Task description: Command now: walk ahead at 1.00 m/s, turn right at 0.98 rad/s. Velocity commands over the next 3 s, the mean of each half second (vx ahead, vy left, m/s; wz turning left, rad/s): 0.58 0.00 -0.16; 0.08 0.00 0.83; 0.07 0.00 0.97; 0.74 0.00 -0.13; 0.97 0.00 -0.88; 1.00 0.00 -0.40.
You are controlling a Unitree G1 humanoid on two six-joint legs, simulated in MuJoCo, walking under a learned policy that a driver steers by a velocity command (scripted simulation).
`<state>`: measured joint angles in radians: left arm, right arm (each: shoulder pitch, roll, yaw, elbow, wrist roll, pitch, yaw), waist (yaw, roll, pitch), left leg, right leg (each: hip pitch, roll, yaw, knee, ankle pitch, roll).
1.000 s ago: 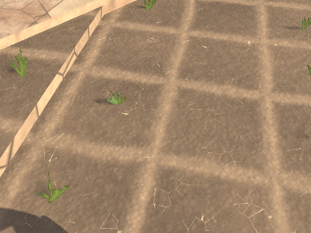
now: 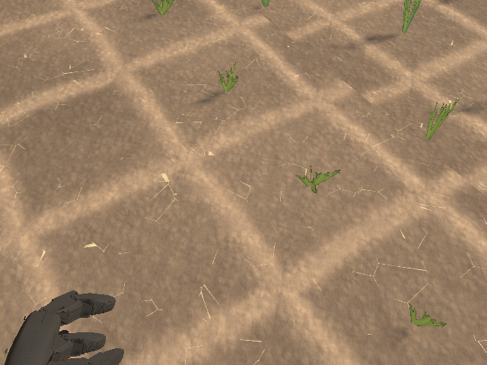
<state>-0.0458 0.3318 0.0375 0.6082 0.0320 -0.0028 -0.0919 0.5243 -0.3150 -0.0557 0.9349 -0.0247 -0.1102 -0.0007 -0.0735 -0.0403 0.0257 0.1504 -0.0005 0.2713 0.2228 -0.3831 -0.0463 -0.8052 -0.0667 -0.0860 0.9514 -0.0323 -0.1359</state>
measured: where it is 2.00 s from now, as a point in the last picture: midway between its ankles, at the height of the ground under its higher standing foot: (209, 309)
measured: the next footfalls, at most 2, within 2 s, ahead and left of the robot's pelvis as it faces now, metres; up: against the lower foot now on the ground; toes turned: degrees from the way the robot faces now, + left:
right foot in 0.12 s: +0.30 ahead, -0.05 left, +0.00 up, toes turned -11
left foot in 0.54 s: +0.58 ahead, +0.00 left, +0.00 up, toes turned -1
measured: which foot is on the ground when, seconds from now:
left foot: down 0.00-0.12, up 0.14-0.52, down 0.54-1.00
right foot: up 0.00-0.10, down 0.12-0.50, up 0.52-1.00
